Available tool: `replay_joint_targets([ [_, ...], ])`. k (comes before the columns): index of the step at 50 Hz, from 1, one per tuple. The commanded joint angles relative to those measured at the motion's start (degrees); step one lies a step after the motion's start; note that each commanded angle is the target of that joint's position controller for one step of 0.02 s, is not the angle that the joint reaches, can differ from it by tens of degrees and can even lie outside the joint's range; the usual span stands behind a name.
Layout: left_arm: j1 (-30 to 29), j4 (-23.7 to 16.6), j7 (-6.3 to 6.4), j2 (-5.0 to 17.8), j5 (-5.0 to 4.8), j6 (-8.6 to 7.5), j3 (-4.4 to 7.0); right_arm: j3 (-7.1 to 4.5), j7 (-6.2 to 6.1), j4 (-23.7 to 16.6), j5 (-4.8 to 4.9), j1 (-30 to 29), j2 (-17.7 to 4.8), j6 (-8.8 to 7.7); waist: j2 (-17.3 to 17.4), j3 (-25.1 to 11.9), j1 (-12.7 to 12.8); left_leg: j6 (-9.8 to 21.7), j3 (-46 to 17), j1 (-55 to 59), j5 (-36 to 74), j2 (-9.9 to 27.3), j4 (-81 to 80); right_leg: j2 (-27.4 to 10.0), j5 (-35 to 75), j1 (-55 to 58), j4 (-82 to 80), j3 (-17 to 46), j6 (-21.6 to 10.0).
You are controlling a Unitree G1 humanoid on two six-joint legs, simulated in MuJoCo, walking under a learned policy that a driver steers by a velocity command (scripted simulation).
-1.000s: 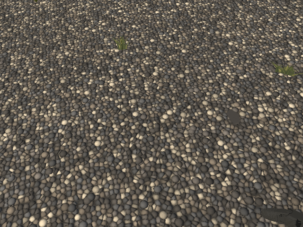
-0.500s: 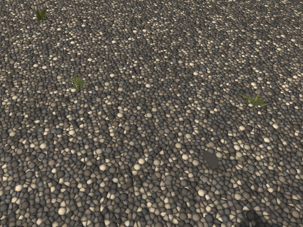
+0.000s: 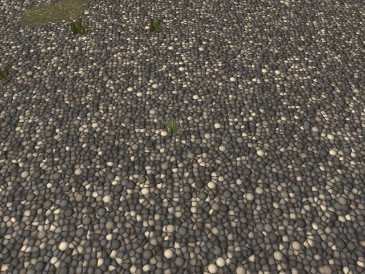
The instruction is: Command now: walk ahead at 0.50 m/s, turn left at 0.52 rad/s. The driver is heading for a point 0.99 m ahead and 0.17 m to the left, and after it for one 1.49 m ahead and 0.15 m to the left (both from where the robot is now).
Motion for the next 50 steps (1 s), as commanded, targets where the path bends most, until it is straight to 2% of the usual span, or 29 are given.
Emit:
replay_joint_targets([
  [1, -3.6, -3.8, 0.62, 9.6, -0.53, -0.48, 2.22, 0.42, 1.33, -4.7, -0.11, -4.0, -0.5, -0.76, -4.7, 2.5, -0.2, 0.8, 2.1, 2.8, 5.6, 0.3, -8.1, -15.7, 14.6, -2.8, -7.3, 3.2, -8.5],
  [4, -1.7, -2.7, 0.62, 11.1, -1.6, 0.69, 2.88, 0.23, 2.16, -7.1, -0.02, -7.8, -1.4, -0.59, -4.7, 3.8, 0.7, 2.6, 3.5, 1.1, 2.0, -0.2, -12.6, -17.8, 16.3, 3.6, -5.2, 1.9, -7.4],
  [6, -1.8, -2.4, 0.69, 12.3, -2.23, 1.57, 3.33, -0.33, 2.51, -8.2, -0.22, -7.9, -2.5, -0.39, -5.6, 3.0, -0.5, 4.5, 5.8, 3.4, -3.5, -2.2, -14.1, -18.4, 26.8, 6.8, -0.7, 0.5, -6.3],
  [7, -2.2, -2.5, 0.8, 13.3, -2.55, 1.96, 3.61, -0.94, 2.49, -8.2, -0.32, -6.1, -3.6, -0.17, -6.6, 1.0, -2.0, 5.7, 7.7, 7.2, -6.7, -4.3, -14.1, -18.2, 36.7, 7.7, 3.8, -0.4, -5.7],
  [8, -2.9, -2.6, 0.87, 13.8, -2.86, 2.46, 3.75, -2.02, 2.36, -7.3, -0.23, -0.9, -5.4, 0.04, -7.0, -2.3, -5.2, 7.1, 9.4, 14.3, -8.4, -6.9, -14.9, -17.3, 44.9, 7.2, 11.9, -1.6, -4.8],
  [9, -3.4, -2.9, 0.95, 12.9, -2.98, 2.79, 3.32, -3.85, 1.78, -4.8, 0.02, 8.4, -8.3, 0.24, -5.7, -7.2, -10.3, 9.2, 10.3, 27.6, -5.5, -10.1, -18.1, -14.9, 46.0, 2.6, 24.4, -3.4, -2.9],
  [10, -2.0, -4.0, 1.08, 9.6, -1.15, 2.45, 2.0, -5.87, 0.52, -2.7, 0.34, 17.1, -13.7, 0.85, 2.0, -12.4, -13.1, 12.7, -2.2, 45.0, -4.1, -3.3, -19.3, -12.0, 26.2, -12.3, 43.0, -3.7, 0.1],
  [11, 2.9, -7.4, 0.4, 1.8, 0.62, 0.81, -0.55, -6.1, 0.49, -3.9, 0.53, 13.6, -19.4, 0.01, 15.3, -17.9, -5.1, 23.8, -36.1, 60.6, -16.7, 9.7, -27.3, 0.2, -22.3, -36.5, 61.6, 4.7, 3.5],
  [12, -4.1, -7.9, -0.24, 7.4, -1.77, -1.18, 0.21, -4.52, 1.04, -5.7, 0.24, 14.6, -13.8, -1.06, 6.8, -21.7, -10.1, 23.7, -43.9, 61.8, -23.0, 12.2, -35.2, -0.4, -21.8, -42.7, 66.1, 15.9, 2.4],
  [13, -8.7, -9.4, -0.52, 9.6, -3.57, -2.13, 0.79, -3.58, 1.24, -5.0, -0.26, 12.8, -10.8, -1.97, 4.0, -13.4, -10.1, 20.9, -36.1, 56.3, -18.6, 11.0, -35.8, -2.8, -15.9, -46.7, 64.5, 15.4, 1.0],
  [14, -8.9, -9.2, -0.08, 8.7, -2.61, -2.62, 0.46, -3.05, 1.18, -5.2, -0.17, 9.5, -9.3, -2.37, -0.6, -9.3, -7.5, 18.9, -29.4, 48.3, -12.3, 8.6, -35.1, -5.3, -10.9, -44.2, 59.7, 15.5, 0.4],
  [15, -8.4, -8.5, 0.35, 8.9, -0.92, -2.57, 0.75, -2.47, 0.98, -5.8, -0.3, 5.7, -7.4, -2.34, -1.6, -6.5, -5.1, 17.5, -23.7, 40.8, -5.5, 6.3, -35.2, -7.0, -7.9, -40.0, 54.6, 15.6, 0.7],
  [16, -7.1, -8.3, 0.28, 9.2, -0.48, -1.99, 1.05, -1.99, 0.67, -6.8, -1.04, 3.7, -6.4, -2.37, -0.2, -5.9, -3.3, 17.2, -20.8, 36.2, -0.8, 4.9, -36.2, -8.0, -5.7, -36.0, 52.4, 16.1, 1.0],
  [19, -7.0, -8.4, 0.21, 7.3, 0.24, -0.3, 0.77, -2.17, -0.2, -6.7, -0.86, 3.8, -7.2, -2.7, -0.6, -4.7, -2.2, 17.7, -15.8, 30.1, 7.8, 2.9, -38.2, -7.3, -2.2, -33.2, 45.6, 14.5, 3.5],
  [24, -16.6, -10.9, -0.29, 4.3, -0.08, -0.14, -0.62, -2.49, -1.63, -4.7, -0.27, 7.4, -8.4, -2.22, 1.4, -1.8, -5.6, 13.9, -10.3, 26.9, 3.5, -1.3, -37.8, -3.7, 15.1, -30.8, 24.3, 13.6, 5.4],
  [29, -21.9, -12.5, -1.83, 5.4, -0.85, -1.29, -0.6, -2.11, -1.6, -1.5, -0.08, 12.2, -7.6, -2.08, 2.4, -0.3, -8.4, 12.6, -13.5, 32.5, 0.1, 2.0, -34.7, -2.7, 18.6, -29.0, 15.4, 13.9, 3.1],
  [32, -19.9, -12.5, -2.13, 7.0, -0.87, -1.76, 0.08, -2.31, -1.73, -0.5, -0.37, 12.3, -8.0, -1.47, 4.3, 0.1, -7.0, 11.6, -16.3, 37.9, 6.3, 4.4, -31.0, -2.2, 11.0, -27.7, 13.5, 13.2, 0.3],
  [33, -16.7, -11.8, -1.98, 7.7, -0.79, -1.94, 0.56, -2.28, -1.71, -0.6, -0.35, 11.4, -8.0, -1.25, 4.9, -1.1, -5.0, 10.8, -15.8, 38.5, 13.1, 3.7, -27.9, -1.1, 9.5, -23.4, 11.8, 11.8, -1.0],
  [34, -10.5, -10.1, -1.69, 9.3, -0.43, -2.14, 1.52, -1.81, -1.61, -0.9, -0.51, 10.6, -6.8, -1.14, 4.0, -5.2, -1.9, 9.4, -13.5, 37.7, 20.5, 0.7, -20.5, -0.9, 11.1, -14.2, 10.8, 11.2, -2.9],
  [35, -1.3, -9.0, -1.41, 12.0, 0.35, -2.25, 2.23, -0.82, -1.59, -2.1, -1.21, 10.0, -4.9, -1.14, 0.2, -13.8, 2.2, 7.3, -10.6, 30.4, 14.3, -2.5, -6.1, -8.6, 12.8, 1.3, 13.4, 19.2, -6.9],
  [36, 5.6, -6.9, -1.49, 16.5, 0.5, -1.64, 3.67, 0.49, -1.44, -2.1, -0.2, 18.7, -0.6, -1.91, -16.1, -22.2, 0.2, 2.2, -5.1, 8.6, -13.8, -11.9, 15.4, -21.0, 2.8, 23.2, 10.7, 43.9, -16.9],
  [37, 7.1, -5.7, -2.07, 12.0, -1.39, -1.4, 2.62, 0.36, -1.42, -1.7, 0.4, 17.8, -3.7, -2.51, -16.8, -20.7, 1.5, 1.9, -8.2, -1.0, -29.5, -11.6, 22.1, -23.2, -11.8, 24.2, 2.9, 56.0, -17.4],
  [38, 3.6, -6.3, -1.8, 8.6, -1.74, -1.12, 1.61, -0.71, -1.31, -2.6, 0.92, 10.6, -7.6, -2.68, -10.5, -11.2, 2.5, 2.2, -8.0, -4.9, -25.1, -8.3, 24.6, -21.4, -15.9, 16.7, 1.7, 48.6, -14.4],
  [39, -0.3, -7.0, -1.56, 7.6, -1.03, -0.6, 1.03, -0.56, -1.34, -3.8, 0.34, 6.0, -7.4, -2.83, -6.3, -6.4, 1.3, 2.4, -5.2, -4.0, -20.6, -5.6, 22.9, -19.0, -11.9, 8.8, 0.8, 41.6, -12.6],
  [40, -2.5, -7.1, -1.5, 6.5, -0.61, -0.3, 0.49, -0.58, -1.17, -4.5, -0.62, 3.7, -6.7, -3.06, -5.1, -2.5, 0.0, 2.2, -3.9, -3.0, -17.4, -3.7, 19.1, -16.7, -6.2, 2.2, -0.8, 36.8, -12.4],
  [42, -3.9, -7.0, -1.37, 5.2, -0.02, -0.51, -0.1, -0.53, -0.84, -4.0, -0.78, 5.3, -4.8, -2.93, -7.5, -1.9, -2.6, 1.8, -3.0, 2.4, -14.0, -1.3, 13.9, -13.4, 1.9, -3.7, -3.2, 30.8, -11.5],
  [44, -3.1, -6.1, -1.23, 6.2, -0.68, -0.83, 0.1, -0.02, -0.78, -3.7, -0.84, 5.7, -2.9, -2.64, -8.0, -2.1, -3.1, 0.9, -1.4, 3.0, -13.2, -0.7, 9.9, -12.9, 8.3, -5.4, -4.7, 26.8, -12.5],
  [47, -1.7, -5.0, -0.73, 8.6, -1.12, -0.6, 0.71, 0.78, -0.76, -5.3, -1.31, 0.5, -1.4, -2.88, -6.5, -1.1, -1.9, -0.4, -0.1, 1.8, -5.6, -0.1, -0.6, -12.4, 14.1, -5.6, -6.3, 21.9, -12.5],
  [50, 0.5, -3.7, -0.47, 9.5, -1.63, 0.01, 0.78, 1.27, -0.18, -6.3, -1.01, -5.2, -0.4, -3.44, -6.3, -0.3, 0.2, -0.6, 1.5, 4.9, 3.9, -1.5, -11.7, -10.5, 15.3, -5.6, -6.4, 17.5, -10.7],
])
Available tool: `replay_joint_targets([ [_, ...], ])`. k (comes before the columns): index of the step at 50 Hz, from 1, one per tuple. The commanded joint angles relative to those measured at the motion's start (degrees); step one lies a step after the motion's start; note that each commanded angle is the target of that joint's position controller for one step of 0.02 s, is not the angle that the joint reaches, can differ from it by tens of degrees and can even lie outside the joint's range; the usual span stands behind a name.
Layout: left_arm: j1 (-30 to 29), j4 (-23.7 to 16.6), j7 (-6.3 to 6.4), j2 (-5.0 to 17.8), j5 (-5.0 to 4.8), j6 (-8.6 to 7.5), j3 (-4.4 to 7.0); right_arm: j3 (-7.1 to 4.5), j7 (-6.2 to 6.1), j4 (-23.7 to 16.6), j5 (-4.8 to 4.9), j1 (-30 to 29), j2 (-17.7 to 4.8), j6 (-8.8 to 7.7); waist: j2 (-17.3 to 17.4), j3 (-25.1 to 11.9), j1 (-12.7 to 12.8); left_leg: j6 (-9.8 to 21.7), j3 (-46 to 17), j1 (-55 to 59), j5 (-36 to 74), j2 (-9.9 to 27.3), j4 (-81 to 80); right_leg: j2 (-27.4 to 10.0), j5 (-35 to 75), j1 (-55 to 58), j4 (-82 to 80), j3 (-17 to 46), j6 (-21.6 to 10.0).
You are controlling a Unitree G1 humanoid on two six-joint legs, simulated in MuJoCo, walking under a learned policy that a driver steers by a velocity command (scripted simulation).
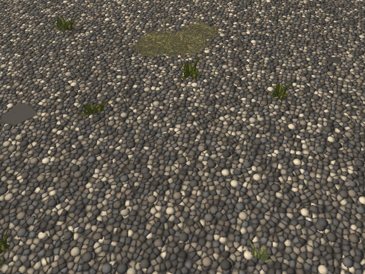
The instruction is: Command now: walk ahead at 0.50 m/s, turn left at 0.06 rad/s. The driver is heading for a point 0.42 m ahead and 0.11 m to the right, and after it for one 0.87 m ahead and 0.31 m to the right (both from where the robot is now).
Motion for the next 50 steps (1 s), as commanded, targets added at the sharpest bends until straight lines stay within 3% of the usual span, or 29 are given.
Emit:
replay_joint_targets([
  [1, -1.5, -3.2, 0.49, 10.4, -0.62, -0.54, 2.31, -0.06, 0.57, -4.5, 0.29, -5.5, -1.8, -1.22, -6.1, 0.5, 0.1, -0.5, 1.9, 3.3, 9.1, -1.3, -9.4, -13.4, 13.3, -1.9, -6.4, 7.1, -8.4],
  [3, 1.3, -1.9, 0.51, 10.6, -0.92, -0.03, 2.3, -0.12, 1.06, -5.6, 0.63, -9.0, -2.0, -1.52, -6.0, 1.4, 1.4, -0.2, 2.0, 4.3, 10.4, -2.1, -12.6, -14.6, 12.9, -0.3, -5.4, 8.0, -8.2],
  [6, 2.6, -0.8, 0.93, 11.2, -1.19, 1.1, 2.54, -0.69, 1.87, -6.8, 0.76, -10.9, -3.4, -2.24, -6.6, 2.0, 0.3, 1.1, 0.9, 5.4, 6.3, -3.3, -17.1, -16.8, 14.1, 3.9, -1.9, 11.0, -7.2],
  [8, 1.3, -0.9, 1.28, 12.5, -1.19, 1.69, 2.97, -1.6, 1.84, -5.7, 0.62, -6.5, -5.4, -2.68, -7.3, -0.1, -3.1, 2.5, 1.7, 13.1, 3.4, -4.6, -19.6, -16.8, 20.3, 4.3, 3.1, 11.6, -5.8],
  [9, 0.8, -1.1, 1.34, 11.7, -1.0, 1.77, 2.62, -2.79, 1.41, -3.7, 0.36, 0.3, -7.5, -2.76, -6.6, -4.4, -6.7, 4.0, 2.6, 23.7, 3.6, -5.2, -21.0, -14.2, 25.6, 2.1, 10.7, 9.8, -4.4],
  [10, -0.1, -2.4, 1.27, 8.8, -0.07, 1.55, 1.49, -3.96, 0.77, -2.1, -0.6, 9.9, -10.8, -2.72, -4.2, -12.4, -11.1, 7.0, -2.8, 39.8, 4.9, 1.3, -17.9, -11.0, 18.9, -6.4, 24.5, 7.7, -2.2],
  [11, 6.5, -3.8, 1.22, 2.6, -0.01, 0.64, -0.41, -5.27, 0.36, -1.1, -1.47, 15.7, -16.0, -1.99, 9.6, -21.9, -10.1, 14.8, -25.2, 61.5, -2.4, 16.4, -19.4, -2.7, -5.7, -28.1, 46.2, 2.2, 2.1],
  [12, 6.3, -3.1, 1.12, 5.4, -1.09, -0.06, 0.12, -4.23, 0.46, -0.7, -0.98, 16.9, -11.8, -1.58, 12.3, -24.2, -11.0, 16.4, -36.6, 60.4, -10.3, 18.6, -26.0, -2.6, -22.9, -34.8, 55.1, 8.1, 2.4],
  [13, 1.8, -4.2, 1.06, 9.8, -2.27, -0.07, 1.58, -3.17, 0.36, -0.5, -0.43, 13.6, -8.8, -1.49, 7.7, -14.7, -10.7, 14.0, -28.8, 53.3, -13.3, 16.6, -27.6, -5.4, -19.3, -38.8, 58.6, 8.6, 2.2],
  [15, -3.0, -5.4, 1.24, 9.0, -1.38, 0.55, 1.84, -2.01, 0.54, -0.3, -0.37, 6.5, -5.3, -1.69, 3.8, -5.4, -7.6, 11.8, -16.7, 38.9, -8.0, 12.1, -31.6, -9.3, -11.0, -36.8, 55.2, 6.6, 2.5],
  [17, -1.2, -4.9, 1.18, 6.9, -1.29, 2.13, 2.0, -1.82, 0.73, 0.3, -0.88, 2.7, -3.8, -2.55, 5.3, -2.4, -4.4, 11.1, -9.2, 30.4, -3.0, 9.6, -35.8, -11.3, -6.7, -31.1, 52.4, 6.8, 3.0],
  [20, -2.6, -6.0, 1.26, 5.0, -1.02, 3.62, 1.92, -2.55, 0.48, 1.9, -1.05, 1.6, -5.1, -3.6, 2.7, -0.3, -3.1, 11.9, -2.1, 27.6, 4.5, 9.8, -38.7, -11.9, -1.8, -32.0, 49.5, 7.1, 4.1],
  [24, -7.9, -8.0, 0.21, 3.9, -0.78, 3.29, 1.53, -3.17, -0.33, 3.8, -1.04, 2.8, -7.0, -3.26, 0.8, 1.0, -4.4, 10.9, 6.2, 29.9, 8.9, 8.3, -39.3, -11.4, 9.7, -32.9, 36.7, 5.9, 4.1],
  [28, -16.0, -11.2, -1.29, 3.1, -0.66, 3.02, 0.89, -3.89, -0.77, 5.6, -0.21, 6.1, -9.3, -2.23, -0.6, 3.4, -7.5, 10.0, 10.5, 34.1, 9.2, 9.6, -39.1, -10.4, 12.9, -32.3, 26.5, 1.9, 2.6],
  [31, -19.2, -13.5, -2.08, 4.1, -0.66, 3.21, 1.12, -4.47, -0.76, 6.9, 0.81, 7.7, -10.6, -0.97, -0.3, 4.3, -7.9, 8.7, 12.1, 40.4, 13.7, 11.3, -35.9, -9.5, 7.6, -33.4, 22.9, 0.0, 0.5],
  [33, -17.8, -14.4, -2.33, 5.6, -0.52, 3.46, 1.91, -4.93, -0.96, 7.0, 1.33, 7.2, -12.2, -0.14, 1.4, 2.0, -6.0, 7.5, 13.9, 42.8, 30.4, 11.4, -29.3, -6.4, 1.7, -28.6, 22.1, -3.1, -1.6],
  [34, -14.1, -13.9, -2.26, 7.0, -0.53, 3.67, 2.77, -5.14, -1.11, 6.9, 1.6, 6.7, -13.0, 0.32, 2.3, -0.8, -3.6, 6.7, 14.9, 42.9, 39.9, 10.9, -22.8, -4.0, -1.0, -22.9, 22.0, -5.0, -2.9],
  [35, -6.1, -11.9, -1.9, 9.3, -0.75, 3.79, 4.28, -4.98, -1.23, 6.7, 1.88, 5.7, -12.8, 0.79, 1.5, -5.0, 1.2, 5.2, 16.7, 40.1, 43.7, 9.0, -11.8, -1.0, 1.0, -11.9, 18.8, -6.2, -4.8],
  [36, 4.0, -9.2, -0.9, 13.6, -0.91, 4.29, 6.44, -4.18, -1.46, 6.2, 1.05, 6.5, -11.1, 0.59, -1.8, -10.4, 5.6, 2.6, 17.1, 28.6, 33.1, 6.7, 3.9, -2.1, 3.2, 5.6, 17.2, -0.8, -7.4],
  [37, 3.6, -9.2, -0.15, 21.1, -1.65, 4.15, 7.69, -1.4, -0.76, 2.8, -1.77, 11.7, -2.5, -0.66, -18.7, -13.8, -0.8, -1.6, 14.7, 1.0, -19.7, -4.0, 25.7, -17.7, -2.9, 25.4, 13.5, 30.2, -17.7],
  [38, 4.9, -11.6, -0.51, 17.6, -1.07, 3.03, 6.3, -1.25, -0.05, 2.2, -0.07, 7.6, -5.1, -2.99, -13.0, -23.6, 2.3, -1.3, -0.4, -6.2, -28.5, -7.7, 34.0, -23.4, -12.5, 30.1, 3.3, 49.8, -22.2],
  [39, 3.3, -11.0, -0.82, 13.8, -0.46, 2.11, 5.13, -2.25, 0.46, 0.4, 2.37, 1.0, -8.8, -4.23, -8.8, -15.9, 3.7, 0.2, -2.1, -11.4, -23.1, -4.7, 33.8, -22.0, -9.3, 25.8, 1.3, 42.3, -18.5],
  [40, 0.5, -11.1, -0.75, 12.3, -0.56, 1.62, 4.66, -1.84, 0.28, 0.0, 2.1, -0.2, -8.0, -4.92, -5.9, -10.7, 1.5, 1.2, -1.8, -10.4, -18.1, -2.3, 29.2, -19.7, -4.9, 18.0, 1.8, 35.2, -16.5],
  [41, -3.7, -11.7, -0.61, 10.2, -0.58, 1.57, 3.99, -2.02, -0.17, 0.7, 0.51, 0.0, -8.1, -5.01, -3.4, -7.0, -1.1, 1.0, -1.8, -6.6, -15.0, -0.3, 23.9, -17.4, 1.6, 9.8, 1.7, 29.3, -14.8],
  [42, -6.4, -12.8, -0.3, 8.6, 0.11, 1.51, 3.39, -2.47, -0.27, 1.2, -0.28, 1.1, -8.7, -4.5, -4.5, -5.8, -3.3, 0.7, -2.3, -2.0, -12.8, 1.0, 20.7, -15.7, 7.1, 3.9, 0.7, 25.6, -14.2],
  [43, -7.6, -13.5, -0.1, 8.4, 0.44, 1.52, 3.26, -2.63, -0.14, 1.3, -0.52, 1.9, -8.6, -3.77, -4.9, -5.2, -4.4, 0.1, -2.2, 0.6, -11.7, 1.1, 18.7, -14.8, 9.6, 0.5, -0.5, 24.2, -14.1],
  [46, -6.5, -13.0, 0.87, 10.2, -0.05, 1.23, 3.75, -2.01, -0.22, 0.7, -1.17, 0.6, -6.1, -2.31, -4.0, -3.3, -4.9, -2.5, -0.4, 2.3, -7.4, 0.0, 10.3, -12.9, 15.9, -5.8, -2.0, 19.0, -14.2],
  [50, -3.5, -11.7, 1.91, 11.2, -0.58, 1.75, 4.15, -0.81, 0.28, -1.4, -0.86, -8.1, -3.7, -2.33, -6.1, -1.0, -1.6, -3.8, 0.2, 6.0, 8.1, -3.2, -7.7, -9.0, 9.4, -9.5, -1.6, 15.0, -10.6],
])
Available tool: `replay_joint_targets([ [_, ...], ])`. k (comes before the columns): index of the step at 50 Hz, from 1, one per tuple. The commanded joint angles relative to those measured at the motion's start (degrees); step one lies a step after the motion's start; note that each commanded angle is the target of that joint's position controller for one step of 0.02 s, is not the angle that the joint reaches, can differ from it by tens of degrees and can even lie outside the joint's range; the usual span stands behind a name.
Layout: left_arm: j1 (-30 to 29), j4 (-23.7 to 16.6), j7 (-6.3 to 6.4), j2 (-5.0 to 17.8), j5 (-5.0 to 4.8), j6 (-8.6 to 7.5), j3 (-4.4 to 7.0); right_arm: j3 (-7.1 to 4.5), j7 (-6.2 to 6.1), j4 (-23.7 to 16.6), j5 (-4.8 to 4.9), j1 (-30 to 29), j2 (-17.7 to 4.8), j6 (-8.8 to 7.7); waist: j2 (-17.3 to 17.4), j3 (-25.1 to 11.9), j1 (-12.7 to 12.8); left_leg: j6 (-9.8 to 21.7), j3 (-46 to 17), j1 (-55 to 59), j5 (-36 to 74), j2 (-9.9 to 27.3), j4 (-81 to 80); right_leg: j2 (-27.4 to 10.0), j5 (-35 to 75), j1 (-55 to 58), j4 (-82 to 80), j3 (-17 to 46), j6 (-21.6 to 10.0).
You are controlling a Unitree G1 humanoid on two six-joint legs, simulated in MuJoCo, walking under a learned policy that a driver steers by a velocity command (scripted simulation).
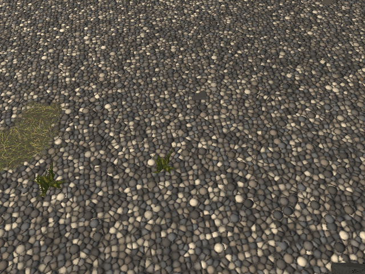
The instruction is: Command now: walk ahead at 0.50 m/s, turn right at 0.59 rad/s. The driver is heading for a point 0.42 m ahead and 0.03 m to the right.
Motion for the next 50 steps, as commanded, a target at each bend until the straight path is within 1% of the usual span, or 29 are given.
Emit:
replay_joint_targets([
  [1, -1.0, -3.7, 0.96, 10.6, -0.37, -0.66, 2.99, -0.18, 0.47, -4.1, 0.41, -4.8, -2.4, -0.59, -5.7, -1.9, 0.1, -0.9, 2.3, 7.4, 10.8, -3.7, -11.1, -11.0, 7.6, -5.2, -6.7, 9.2, -7.9],
  [6, 1.8, -2.2, 1.22, 9.9, -0.77, 0.0, 3.06, -1.22, 1.4, -5.4, 1.26, -7.0, -5.5, -1.64, -7.4, -1.9, 0.2, 1.1, -0.3, 10.4, 7.8, -4.8, -18.1, -13.9, 2.7, 0.8, -0.5, 16.7, -6.2],
  [8, 0.7, -2.4, 1.29, 9.5, -0.59, 0.4, 3.06, -1.98, 1.35, -4.4, 1.35, -2.8, -6.5, -2.18, -9.1, -2.8, -2.3, 3.0, 0.7, 15.8, 3.6, -5.2, -19.9, -13.7, 4.4, 1.6, 3.6, 18.7, -4.9],
  [9, 0.4, -2.7, 1.2, 7.9, -0.4, 0.46, 2.48, -2.78, 1.01, -3.1, 0.98, 2.2, -7.7, -2.43, -8.8, -5.4, -4.9, 4.6, 1.2, 23.6, 3.3, -4.7, -21.6, -11.2, 6.7, 0.4, 8.8, 17.4, -3.3],
  [10, 0.4, -3.7, 0.96, 4.5, 0.21, 0.31, 1.17, -3.64, 0.56, -2.4, -0.06, 10.0, -10.4, -2.67, -4.2, -12.5, -8.3, 8.0, -6.1, 37.1, 0.4, 3.3, -20.7, -7.8, 2.4, -5.1, 23.0, 13.4, -1.2],
  [11, 7.8, -5.3, 0.98, 0.7, -0.96, -0.24, 0.01, -4.83, 0.45, -0.8, -0.89, 16.1, -15.5, -1.96, 13.0, -20.2, -5.9, 17.4, -31.3, 56.5, -11.0, 16.7, -25.1, 0.6, -20.0, -24.9, 42.7, 5.2, 3.2],
  [12, 8.8, -4.6, 1.17, 5.8, -1.89, -0.43, 0.59, -4.19, 0.91, -0.3, 0.7, 16.5, -11.8, -1.6, 14.3, -19.0, -6.4, 18.8, -42.5, 56.8, -25.8, 19.5, -29.2, -3.4, -23.1, -34.3, 52.4, 5.5, 4.1],
  [13, 3.1, -4.6, 1.2, 9.8, -1.7, -0.13, 1.69, -3.01, 0.7, -1.3, 0.93, 13.7, -7.4, -1.27, 8.0, -11.5, -7.9, 16.1, -34.0, 50.4, -26.7, 16.8, -30.4, -5.8, -17.7, -36.4, 55.2, 5.5, 4.5],
  [14, -0.7, -5.2, 1.28, 10.1, -0.97, 0.21, 1.9, -2.41, 0.52, -1.6, 0.48, 10.9, -5.9, -0.81, 4.2, -7.2, -7.5, 14.0, -25.2, 43.7, -19.4, 14.2, -30.6, -7.7, -13.4, -35.1, 54.6, 3.4, 4.8],
  [15, -2.9, -5.9, 1.12, 9.5, -0.32, 0.27, 2.01, -1.93, 0.43, -1.2, 0.19, 9.0, -4.6, -0.52, 3.4, -4.0, -6.5, 13.4, -19.2, 38.0, -12.3, 11.9, -31.7, -9.2, -10.5, -33.6, 52.0, 3.2, 4.9],
  [17, -3.2, -6.3, 0.56, 7.2, -0.7, 0.72, 1.91, -1.43, 0.21, -0.5, -0.29, 7.6, -3.4, -0.72, 5.1, -1.6, -4.7, 12.8, -11.1, 31.4, -1.4, 8.8, -34.0, -11.0, -8.0, -28.9, 48.2, 2.4, 5.0],
  [21, -4.5, -7.5, 0.78, 3.1, 0.37, 1.32, 0.67, -2.28, 0.27, 1.9, 0.25, 7.2, -6.5, -0.99, 3.7, -2.5, -2.9, 15.7, -1.2, 29.6, 30.0, 9.1, -33.0, -9.7, -6.6, -26.0, 36.5, -0.2, 6.9],
  [24, -7.3, -7.6, -0.14, 2.0, 0.48, 1.02, -0.14, -2.37, -0.15, 2.9, 1.11, 6.3, -7.7, 0.17, 4.1, -4.9, -3.7, 14.4, 5.3, 28.4, 32.3, 6.7, -32.8, -8.8, 4.9, -18.7, 24.1, -3.1, 6.7],
  [28, -12.2, -8.9, -1.26, 3.5, 0.61, 0.65, 0.25, -2.39, -0.28, 5.3, 2.13, 9.0, -8.9, 1.25, 4.2, -5.5, -5.0, 12.8, 5.2, 32.2, 28.9, 7.6, -29.2, -7.2, 8.1, -14.1, 14.2, -3.8, 4.9],
  [30, -9.9, -8.2, -1.3, 4.8, 1.1, 0.5, 0.97, -2.4, -0.36, 5.8, 2.93, 7.9, -9.3, 1.62, 3.7, -6.3, -2.6, 11.0, 5.2, 32.4, 27.6, 7.1, -23.7, -5.9, 10.7, -8.1, 7.2, -4.7, 2.7],
  [31, -7.1, -7.1, -0.83, 6.6, 1.53, 0.49, 1.76, -1.95, -0.3, 6.4, 2.72, 9.1, -8.0, 1.57, 2.1, -8.0, -1.5, 9.2, 6.2, 31.0, 26.8, 4.7, -18.4, -5.2, 15.8, -1.5, 3.8, -5.0, 1.1],
  [32, -3.7, -7.0, -0.07, 10.7, 2.16, 0.64, 2.71, -1.02, -0.23, 6.0, 1.12, 10.9, -5.9, 1.19, -3.1, -12.4, -0.8, 5.9, 8.7, 25.5, 15.5, 1.4, -9.5, -12.4, 39.1, 8.6, 5.8, 1.6, -1.7],
  [33, -3.1, -7.7, 0.6, 11.6, 3.49, 1.11, 1.91, 1.02, 0.39, 5.6, -0.75, 16.4, -1.5, 0.97, -14.3, -18.9, -2.9, 1.7, 8.6, 11.6, -20.2, -4.0, 6.2, -26.7, 58.0, 22.8, 8.9, 17.7, -12.3],
  [34, -3.1, -6.9, 0.17, 6.1, 2.5, 1.36, 0.33, 1.02, 0.78, 7.0, 0.16, 17.2, -3.1, 1.87, -13.4, -24.2, -2.1, 0.4, 1.8, 11.5, -33.9, -2.8, 11.7, -28.8, 50.6, 20.7, 7.3, 21.1, -16.0],
  [35, -5.5, -6.5, -0.44, 4.6, 1.68, 1.37, -0.2, 0.18, 0.81, 6.5, 1.43, 14.0, -6.0, 2.83, -10.5, -18.9, -1.9, -0.2, 1.1, 9.3, -33.4, -1.5, 13.6, -25.2, 41.4, 16.0, 5.4, 17.8, -13.9],
  [37, -10.9, -5.9, -0.75, 5.4, 1.38, 1.33, -0.12, -0.14, -0.33, 6.4, 1.16, 10.3, -5.9, 4.58, -6.7, -11.4, -3.2, -0.9, 1.6, 8.3, -29.1, -0.2, 9.7, -21.3, 28.7, 6.7, 2.0, 13.3, -9.4],
  [38, -13.4, -5.8, -0.63, 6.3, 1.57, 1.47, 0.2, -0.25, -0.9, 6.6, 0.83, 10.6, -5.9, 5.48, -7.7, -9.9, -4.7, -1.4, 2.0, 12.3, -26.1, 0.0, 6.4, -19.8, 24.5, 0.9, 0.3, 11.2, -8.2],
  [41, -15.9, -4.9, -0.14, 5.8, 2.34, 1.86, 0.39, 0.28, -1.66, 8.5, 0.64, 13.0, -3.4, 6.5, -9.5, -9.9, -5.8, -1.6, 4.3, 21.6, -17.1, -1.8, -1.8, -16.9, 16.3, -6.7, -1.9, 6.8, -7.4],
  [43, -16.5, -3.8, 0.14, 4.7, 2.01, 1.95, 0.05, 0.44, -1.61, 8.9, 0.37, 12.4, -2.6, 6.58, -9.3, -9.8, -5.9, -0.6, 4.9, 25.8, -9.7, -2.3, -8.8, -16.0, 7.3, -8.4, -2.0, 5.7, -6.3],
  [45, -15.5, -2.1, 0.17, 3.1, 1.54, 2.08, -0.52, 0.61, -1.27, 9.0, -0.71, 11.7, -2.3, 6.52, -8.1, -8.3, -6.3, 1.2, 5.4, 30.9, -2.2, -2.9, -17.4, -13.5, -7.8, -11.4, -2.0, 4.5, -2.6],
  [46, -13.5, -0.7, 0.1, 2.1, 1.8, 2.05, -0.87, 0.57, -1.22, 8.2, -1.44, 10.5, -3.6, 6.44, -6.0, -6.0, -5.4, 2.7, 2.4, 31.3, -0.5, -0.3, -20.7, -11.5, -14.8, -13.2, -1.4, 3.7, 0.5],
  [47, -11.9, -0.3, 0.0, 2.6, 2.23, 2.08, -0.69, -0.02, -1.53, 7.3, -1.01, 8.8, -7.1, 6.4, -0.7, -2.9, -3.1, 4.9, 0.1, 26.9, -5.4, 2.6, -22.6, -8.7, -16.7, -12.7, 0.7, 1.7, 2.9],
  [48, -11.8, -0.2, 0.3, 1.9, 2.1, 2.24, -0.71, -0.21, -1.51, 8.1, -0.46, 6.5, -7.0, 6.26, 5.6, -1.1, -1.9, 6.4, -0.4, 17.7, -19.7, 2.0, -25.3, -6.3, -11.3, -6.7, 2.4, -1.7, 4.6],
  [50, -13.1, 0.7, 1.05, 3.2, 1.86, 2.34, -0.16, 0.79, -1.46, 8.1, -0.93, 4.6, -3.6, 5.11, 5.4, -0.2, -2.3, 4.5, -0.1, 13.4, -21.6, 0.8, -28.0, -6.6, -4.3, -0.9, 5.5, -1.9, 4.5],
])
